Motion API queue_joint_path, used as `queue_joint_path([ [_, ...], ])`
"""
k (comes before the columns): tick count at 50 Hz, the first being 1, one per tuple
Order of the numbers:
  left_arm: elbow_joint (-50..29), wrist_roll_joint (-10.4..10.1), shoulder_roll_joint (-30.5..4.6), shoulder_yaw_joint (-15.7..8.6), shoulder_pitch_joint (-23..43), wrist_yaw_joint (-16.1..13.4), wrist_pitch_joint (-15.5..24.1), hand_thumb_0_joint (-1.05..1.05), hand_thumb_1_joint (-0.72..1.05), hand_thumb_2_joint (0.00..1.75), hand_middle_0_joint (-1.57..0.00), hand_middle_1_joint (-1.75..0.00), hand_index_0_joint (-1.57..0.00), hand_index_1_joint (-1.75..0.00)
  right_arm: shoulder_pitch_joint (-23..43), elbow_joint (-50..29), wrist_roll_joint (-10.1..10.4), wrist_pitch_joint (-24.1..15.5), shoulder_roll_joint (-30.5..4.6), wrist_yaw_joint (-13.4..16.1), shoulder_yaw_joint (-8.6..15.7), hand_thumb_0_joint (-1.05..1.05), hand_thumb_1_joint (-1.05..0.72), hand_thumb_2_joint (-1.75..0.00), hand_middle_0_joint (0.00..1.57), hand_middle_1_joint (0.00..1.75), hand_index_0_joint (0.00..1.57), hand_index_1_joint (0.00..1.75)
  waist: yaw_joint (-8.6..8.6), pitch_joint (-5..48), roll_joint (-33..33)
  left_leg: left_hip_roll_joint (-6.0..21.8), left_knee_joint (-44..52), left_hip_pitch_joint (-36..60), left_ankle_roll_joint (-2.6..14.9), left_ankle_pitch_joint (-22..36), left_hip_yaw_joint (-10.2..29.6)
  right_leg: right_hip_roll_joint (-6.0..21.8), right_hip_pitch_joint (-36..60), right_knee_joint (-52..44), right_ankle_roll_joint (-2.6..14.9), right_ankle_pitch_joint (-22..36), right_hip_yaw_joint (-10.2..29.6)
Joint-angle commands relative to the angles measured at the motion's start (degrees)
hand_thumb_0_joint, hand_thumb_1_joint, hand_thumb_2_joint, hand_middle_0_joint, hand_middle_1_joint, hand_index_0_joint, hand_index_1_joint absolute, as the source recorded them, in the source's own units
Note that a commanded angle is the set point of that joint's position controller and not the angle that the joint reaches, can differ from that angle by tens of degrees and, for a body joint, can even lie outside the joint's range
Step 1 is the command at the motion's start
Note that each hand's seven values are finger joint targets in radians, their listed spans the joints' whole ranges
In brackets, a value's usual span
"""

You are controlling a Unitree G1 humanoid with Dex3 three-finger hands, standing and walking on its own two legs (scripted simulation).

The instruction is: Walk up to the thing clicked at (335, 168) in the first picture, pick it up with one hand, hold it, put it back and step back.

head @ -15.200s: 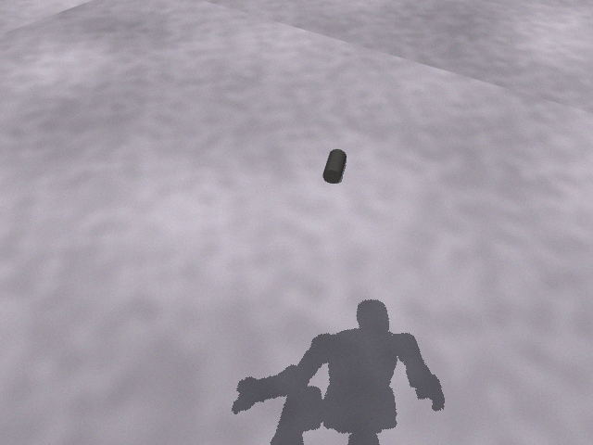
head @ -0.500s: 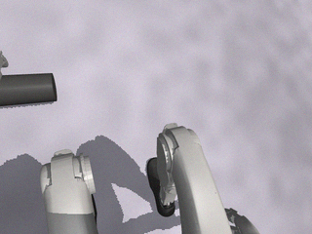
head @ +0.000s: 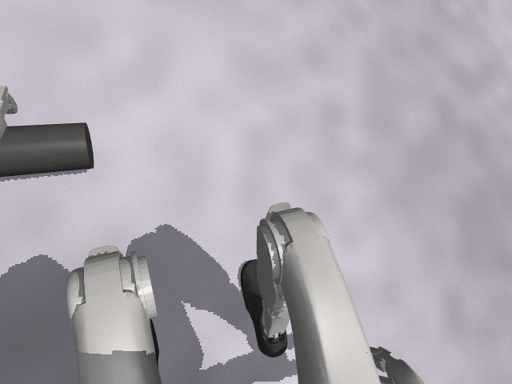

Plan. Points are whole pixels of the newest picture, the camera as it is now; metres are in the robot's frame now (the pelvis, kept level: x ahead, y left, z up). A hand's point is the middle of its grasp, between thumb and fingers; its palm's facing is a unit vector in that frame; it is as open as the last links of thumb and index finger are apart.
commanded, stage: approach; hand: left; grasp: from above
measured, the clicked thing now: (41, 149) +0.52 +0.26 -0.29
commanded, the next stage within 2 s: close in in 0.60 s
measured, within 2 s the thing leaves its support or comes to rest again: neither
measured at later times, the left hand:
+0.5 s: hand (15, 141) +0.49 +0.26 -0.17, palm faces -0.50 -0.02 -0.87, open 14.0 cm
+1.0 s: hand (28, 145) +0.49 +0.25 -0.18, palm faces -0.47 -0.03 -0.88, open 13.6 cm
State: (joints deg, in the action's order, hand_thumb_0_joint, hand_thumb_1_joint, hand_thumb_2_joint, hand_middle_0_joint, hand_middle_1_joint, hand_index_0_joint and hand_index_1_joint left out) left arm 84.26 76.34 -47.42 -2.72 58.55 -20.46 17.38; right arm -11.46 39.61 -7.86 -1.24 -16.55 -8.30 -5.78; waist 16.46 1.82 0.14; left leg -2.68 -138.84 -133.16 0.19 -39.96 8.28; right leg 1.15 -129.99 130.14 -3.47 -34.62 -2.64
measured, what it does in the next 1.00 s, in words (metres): stands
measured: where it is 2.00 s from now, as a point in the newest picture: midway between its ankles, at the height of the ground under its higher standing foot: (209, 351)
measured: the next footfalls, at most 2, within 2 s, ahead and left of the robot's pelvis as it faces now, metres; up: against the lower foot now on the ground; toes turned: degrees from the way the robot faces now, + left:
none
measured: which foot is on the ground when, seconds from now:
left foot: down 0.00-1.00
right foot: down 0.00-1.00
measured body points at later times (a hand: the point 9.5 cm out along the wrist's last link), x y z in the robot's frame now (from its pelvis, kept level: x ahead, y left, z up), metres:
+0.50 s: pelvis +0.00 +0.00 +0.01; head +0.25 +0.06 +0.37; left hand +0.52 +0.26 -0.12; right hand +0.01 -0.27 -0.09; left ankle +0.07 +0.12 -0.30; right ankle +0.12 -0.14 -0.30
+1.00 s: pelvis +0.00 +0.00 +0.00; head +0.25 +0.08 +0.36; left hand +0.51 +0.25 -0.13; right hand +0.03 -0.28 -0.08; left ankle +0.07 +0.12 -0.30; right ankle +0.12 -0.14 -0.30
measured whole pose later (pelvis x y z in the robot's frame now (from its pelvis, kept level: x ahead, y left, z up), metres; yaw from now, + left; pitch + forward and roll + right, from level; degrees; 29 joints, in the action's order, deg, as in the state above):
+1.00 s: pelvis +0.00 +0.00 +0.00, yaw +0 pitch +34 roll -10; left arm 90.5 77.6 -45.1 -0.3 64.5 -22.8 14.7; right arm -10.8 37.7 -8.6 -2.8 -17.3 -7.4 -7.8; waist 20.0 0.3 1.1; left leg -2.8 -139.0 -133.8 -0.3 -39.5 8.7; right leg 1.0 -130.8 130.3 -3.0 -34.0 -2.9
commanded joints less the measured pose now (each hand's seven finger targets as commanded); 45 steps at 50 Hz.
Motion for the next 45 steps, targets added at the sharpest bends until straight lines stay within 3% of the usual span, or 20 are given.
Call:
queue_joint_path([
  [1,-9.39,-1.58,-6.92,2.17,24.10,-1.62,0.37,0.00,-0.51,1.02,-0.07,-1.03,-0.08,-1.02,-12.17,0.47,0.11,-0.39,-14.93,0.80,4.74,0.00,-0.89,-0.89,0.20,0.30,0.20,0.30,3.89,36.13,-19.69,0.55,17.33,29.64,1.04,7.31,-4.44,-2.30,16.09,-11.20,5.58,6.60,-7.18],
  [6,-7.86,-0.73,-5.92,3.63,30.60,-3.29,-0.26,0.00,-0.52,1.02,-0.07,-1.02,-0.08,-1.01,-12.98,1.51,-0.54,-1.16,-15.22,1.42,4.45,0.00,-0.89,-0.89,0.20,0.30,0.20,0.30,5.61,35.89,-20.86,0.68,17.31,31.04,0.72,6.76,-4.04,-2.16,14.91,-10.95,5.58,6.61,-7.18],
  [11,-3.84,1.94,-9.81,1.01,27.95,-5.76,-4.09,0.00,-0.53,1.03,-0.07,-0.99,-0.07,-0.99,-12.96,0.76,-0.74,-1.33,-15.33,1.65,3.98,0.00,-0.89,-0.89,0.20,0.30,0.20,0.30,3.50,39.58,-25.01,0.60,18.14,34.18,0.09,11.74,-4.73,-1.78,15.72,-9.79,5.84,10.50,-6.82],
  [13,-2.25,2.13,-9.90,0.70,25.88,-6.01,-6.22,0.00,-0.52,1.02,-0.07,-1.00,-0.08,-0.99,-12.51,-0.42,-0.30,-1.03,-15.35,1.44,3.78,0.00,-0.89,-0.89,0.20,0.30,0.20,0.30,2.86,40.49,-25.80,0.64,18.75,34.75,-0.05,14.12,-4.59,-1.63,15.92,-9.14,6.08,12.19,-6.77],
  [18,1.71,-1.10,-9.13,0.20,19.55,-3.47,-10.42,0.00,-0.54,1.04,-0.07,-1.00,-0.07,-1.00,-11.83,-2.32,0.74,-0.61,-15.18,1.09,2.90,0.00,-0.89,-0.89,0.20,0.30,0.20,0.30,2.71,36.83,-17.83,0.14,17.67,26.83,1.86,12.99,-6.03,-1.93,20.86,-11.37,5.44,11.63,-5.80],
  [20,-1.59,-2.66,-10.38,-0.16,19.42,-1.65,-10.32,0.00,-0.54,1.04,-0.08,-1.01,-0.08,-1.01,-11.46,-2.36,1.00,-0.40,-15.05,1.20,2.67,0.00,-0.89,-0.89,0.20,0.30,0.20,0.30,1.77,39.29,-17.41,0.13,17.34,25.98,2.16,13.10,-6.24,-2.05,24.20,-11.30,5.30,11.72,-5.54],
  [22,-5.34,-4.00,-11.41,-0.72,20.09,0.28,-9.50,0.00,-0.53,1.04,-0.08,-1.02,-0.08,-1.02,-12.03,-2.33,1.29,-0.35,-15.45,1.13,3.21,0.00,-0.90,-0.89,0.20,0.30,0.20,0.30,1.91,39.85,-16.64,0.21,16.97,25.60,2.07,12.96,-6.05,-1.93,24.78,-11.27,5.36,11.17,-5.53],
  [23,-6.65,-4.14,-12.99,-2.13,20.33,1.01,-8.81,0.00,-0.53,1.05,-0.08,-1.03,-0.08,-1.03,-11.45,-3.96,1.11,-0.42,-16.05,1.19,3.43,0.00,-0.90,-0.89,0.20,0.30,0.20,0.30,2.70,39.69,-15.75,0.22,16.50,25.41,1.93,12.84,-5.83,-1.96,25.53,-11.35,5.52,10.68,-5.63],
  [24,-7.87,-4.65,-12.23,-1.63,21.81,1.90,-7.96,0.00,-0.54,1.05,-0.08,-1.02,-0.08,-1.02,-12.77,-3.28,1.03,-0.38,-16.36,1.34,3.61,0.00,-0.90,-0.89,0.20,0.30,0.20,0.30,3.37,38.11,-15.38,0.13,16.27,24.82,1.77,11.61,-5.76,-1.88,24.01,-11.96,5.73,9.22,-5.75],
  [27,-16.12,-4.77,-14.16,-3.22,25.46,2.50,-4.17,0.00,-0.55,1.03,-0.08,-1.04,-0.08,-1.03,-13.15,-3.66,0.34,-0.25,-16.28,1.63,4.22,0.00,-0.90,-0.89,0.20,0.30,0.20,0.30,3.64,40.14,-17.71,0.16,15.99,26.27,1.09,9.43,-6.00,-1.96,25.12,-13.08,5.88,6.60,-5.85],
  [28,-17.43,-5.24,-9.90,-0.42,25.17,3.00,-3.15,0.00,-0.56,1.04,-0.08,-1.03,-0.07,-1.03,-14.10,-2.50,0.35,-0.17,-15.51,1.64,4.48,0.00,-0.90,-0.89,0.20,0.30,0.20,0.30,3.71,41.21,-18.33,0.28,15.86,28.28,0.77,9.18,-6.09,-2.07,24.21,-13.33,6.05,6.18,-5.78],
  [29,-19.45,-5.35,-9.01,0.22,26.33,2.95,-2.19,0.00,-0.57,1.04,-0.07,-1.02,-0.07,-1.03,-14.74,-1.69,0.40,-0.13,-15.35,1.64,4.61,0.00,-0.90,-0.89,0.20,0.30,0.20,0.30,3.76,41.81,-19.92,0.20,16.05,29.03,0.52,9.32,-6.21,-2.08,23.80,-13.48,6.20,6.21,-5.82],
  [32,-15.48,-4.93,-6.91,1.93,24.42,2.01,-1.05,0.00,-0.54,1.00,-0.06,-1.03,-0.08,-1.02,-14.67,-0.83,0.25,0.13,-15.02,1.89,4.74,0.00,-0.90,-0.89,0.20,0.30,0.20,0.30,3.59,40.54,-19.48,0.21,16.40,28.85,0.54,8.75,-6.22,-2.12,22.70,-13.59,5.88,6.34,-5.99],
  [35,-8.59,-4.23,-2.24,4.90,24.08,1.01,-1.45,0.00,-0.51,1.09,-0.08,-1.07,-0.09,-1.06,-14.31,-0.09,0.13,0.18,-14.53,1.85,4.32,0.00,-0.90,-0.89,0.20,0.30,0.20,0.30,5.01,36.28,-17.66,0.39,17.14,27.90,0.83,7.15,-5.02,-2.30,18.77,-13.13,5.66,5.77,-6.98],
  [38,-5.22,-2.47,-5.55,4.32,23.74,-0.55,-2.11,0.00,-0.50,1.07,-0.08,-1.06,-0.09,-1.05,-13.32,0.01,0.22,0.19,-15.39,1.96,3.55,0.00,-0.90,-0.89,0.20,0.30,0.20,0.30,3.81,35.25,-18.65,0.31,17.73,28.51,0.69,8.42,-4.44,-2.14,17.57,-11.82,5.84,7.12,-7.45],
  [39,-2.73,-2.03,-5.44,4.18,22.83,-0.91,-2.55,0.00,-0.50,1.08,-0.08,-1.07,-0.09,-1.06,-13.24,0.00,0.14,0.05,-15.43,1.86,3.32,0.00,-0.90,-0.89,0.20,0.30,0.20,0.30,4.07,33.59,-18.00,0.18,17.34,27.99,0.81,9.06,-4.76,-2.03,17.64,-11.74,5.73,7.81,-7.28],
  [42,-2.35,-0.76,-8.10,2.64,24.65,-2.47,-2.92,0.00,-0.47,1.05,-0.08,-1.08,-0.11,-1.05,-12.79,-0.24,-0.18,-0.21,-15.56,1.83,2.77,0.00,-0.89,-0.89,0.20,0.30,0.20,0.30,3.79,35.27,-19.33,0.13,16.55,29.03,0.72,12.06,-4.93,-1.90,18.24,-10.52,5.75,10.32,-7.15],
  [45,-2.31,0.15,-9.16,1.46,26.65,-3.83,-2.93,0.00,-0.48,1.03,-0.07,-1.06,-0.10,-1.04,-13.14,-0.87,-0.53,-0.84,-15.81,1.47,2.67,0.00,-0.89,-0.89,0.20,0.30,0.20,0.30,4.91,36.17,-20.06,0.37,16.25,30.19,0.64,13.08,-4.48,-1.90,17.84,-9.68,5.69,11.13,-7.49],
])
